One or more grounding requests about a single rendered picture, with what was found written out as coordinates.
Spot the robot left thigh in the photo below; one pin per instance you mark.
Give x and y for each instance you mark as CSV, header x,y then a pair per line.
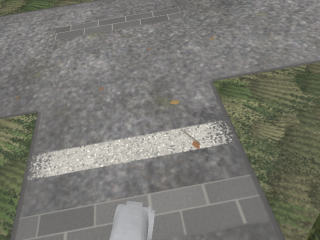
x,y
133,222

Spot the robot left shin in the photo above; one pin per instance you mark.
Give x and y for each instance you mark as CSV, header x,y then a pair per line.
x,y
117,208

